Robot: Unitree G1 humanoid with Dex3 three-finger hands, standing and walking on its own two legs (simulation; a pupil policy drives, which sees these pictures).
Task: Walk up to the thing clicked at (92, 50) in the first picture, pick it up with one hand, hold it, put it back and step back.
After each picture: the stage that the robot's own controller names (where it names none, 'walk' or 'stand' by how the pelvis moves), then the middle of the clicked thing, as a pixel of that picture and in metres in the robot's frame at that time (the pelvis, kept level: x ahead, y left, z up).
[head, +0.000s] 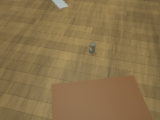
stand; (92, 47) +1.27 -0.13 -0.72
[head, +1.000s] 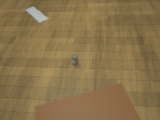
walk; (75, 59) +1.13 +0.15 -0.69
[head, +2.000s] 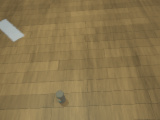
walk; (60, 97) +0.64 +0.25 -0.70
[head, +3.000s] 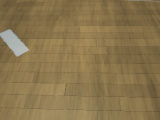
walk; out of the picture +0.38 +0.16 -0.71
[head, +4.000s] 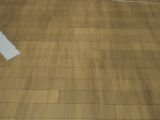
stand; out of the picture +0.30 +0.15 -0.72
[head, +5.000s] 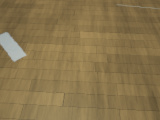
stand; out of the picture +0.29 +0.13 -0.73
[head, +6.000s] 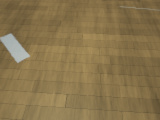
stand; out of the picture +0.29 +0.13 -0.72
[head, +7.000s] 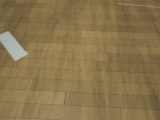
stand; out of the picture +0.30 +0.13 -0.72
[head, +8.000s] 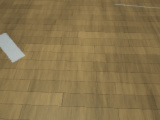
stand; out of the picture +0.30 +0.14 -0.73
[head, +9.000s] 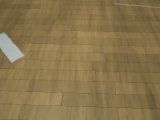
stand; out of the picture +0.30 +0.14 -0.73
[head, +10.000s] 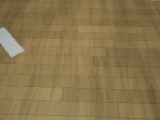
go down; out of the picture +0.30 +0.14 -0.72
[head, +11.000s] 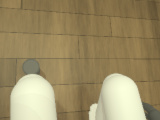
go down; (31, 69) +0.38 +0.19 -0.30
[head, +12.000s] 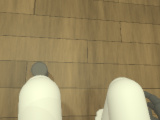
close in; (40, 72) +0.38 +0.18 -0.30
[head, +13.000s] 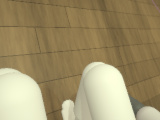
close in; out of the picture +0.37 +0.22 -0.22
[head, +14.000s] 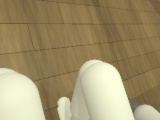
close; out of the picture +0.38 +0.23 -0.21
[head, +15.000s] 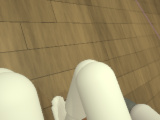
lift; out of the picture +0.38 +0.23 -0.22
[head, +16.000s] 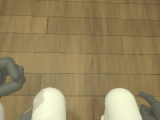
lift; (32, 114) +0.22 +0.26 -0.42
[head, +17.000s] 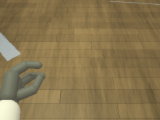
hold; out of the picture +0.18 +0.25 -0.70
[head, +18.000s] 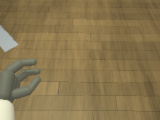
go down; out of the picture +0.20 +0.27 -0.70
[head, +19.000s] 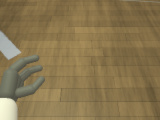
stand; out of the picture +0.22 +0.28 -0.70
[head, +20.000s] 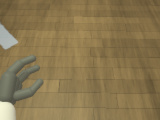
stand; out of the picture +0.25 +0.29 -0.69
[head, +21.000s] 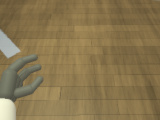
stand; out of the picture +0.26 +0.30 -0.70
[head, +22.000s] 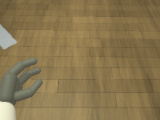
stand; out of the picture +0.27 +0.31 -0.69
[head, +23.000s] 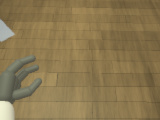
stand; out of the picture +0.28 +0.32 -0.67
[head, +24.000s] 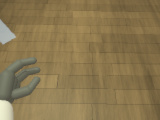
stand; out of the picture +0.30 +0.33 -0.68
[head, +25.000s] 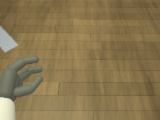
stand; out of the picture +0.30 +0.34 -0.70
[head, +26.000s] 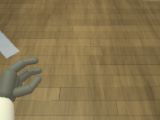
stand; out of the picture +0.31 +0.34 -0.71
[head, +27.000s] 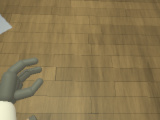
stand; out of the picture +0.33 +0.35 -0.66
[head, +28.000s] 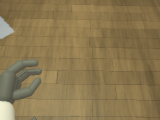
stand; out of the picture +0.33 +0.35 -0.67
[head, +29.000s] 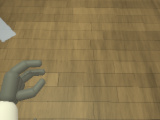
stand; out of the picture +0.34 +0.36 -0.66
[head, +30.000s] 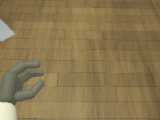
stand; out of the picture +0.34 +0.36 -0.66
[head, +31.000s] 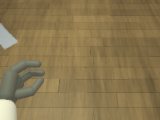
stand; out of the picture +0.34 +0.36 -0.68
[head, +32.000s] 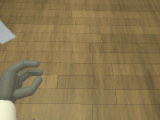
stand; out of the picture +0.34 +0.36 -0.68
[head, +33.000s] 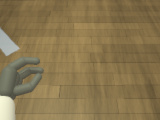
close; out of the picture +0.35 +0.37 -0.70
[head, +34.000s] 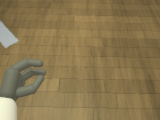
close; out of the picture +0.35 +0.37 -0.69
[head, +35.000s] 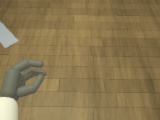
close; out of the picture +0.36 +0.37 -0.69
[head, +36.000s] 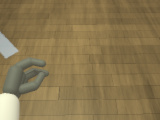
hold; out of the picture +0.36 +0.37 -0.70
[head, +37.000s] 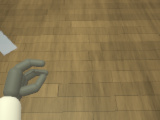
close; out of the picture +0.36 +0.38 -0.69
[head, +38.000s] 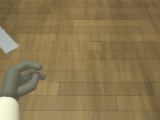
close; out of the picture +0.36 +0.38 -0.71
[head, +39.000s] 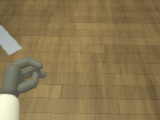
stand; out of the picture +0.36 +0.37 -0.70
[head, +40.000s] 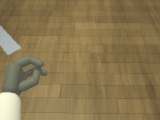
hold; out of the picture +0.36 +0.38 -0.71
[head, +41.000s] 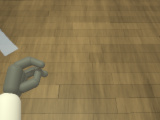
hold; out of the picture +0.36 +0.38 -0.70
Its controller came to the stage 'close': yes
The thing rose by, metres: 0.04
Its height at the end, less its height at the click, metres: -0.02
